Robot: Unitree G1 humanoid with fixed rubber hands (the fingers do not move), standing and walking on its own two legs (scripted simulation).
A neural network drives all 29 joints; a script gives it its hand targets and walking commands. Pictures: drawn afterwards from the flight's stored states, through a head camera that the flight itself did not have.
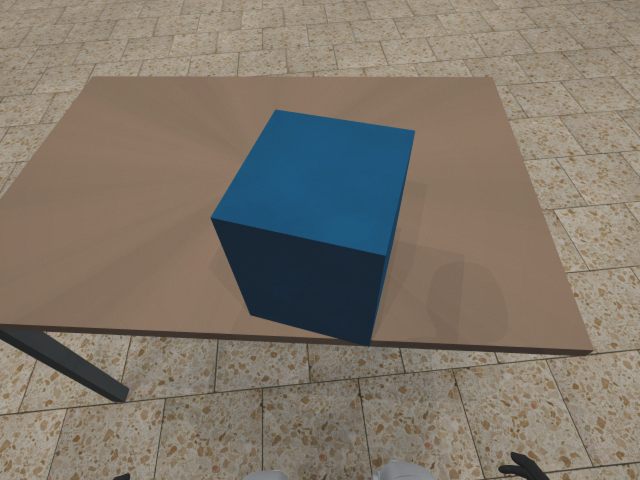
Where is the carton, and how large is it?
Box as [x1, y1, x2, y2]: [210, 110, 414, 346]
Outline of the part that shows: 275,110 210,217 251,315 368,346 393,240 414,131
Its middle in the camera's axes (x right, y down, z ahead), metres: +0.01 -0.01 +0.57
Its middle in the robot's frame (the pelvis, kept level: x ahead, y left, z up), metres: +0.44 +0.00 +0.01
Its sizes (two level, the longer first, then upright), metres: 0.210 0.200 0.250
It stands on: a table, 0.65 m high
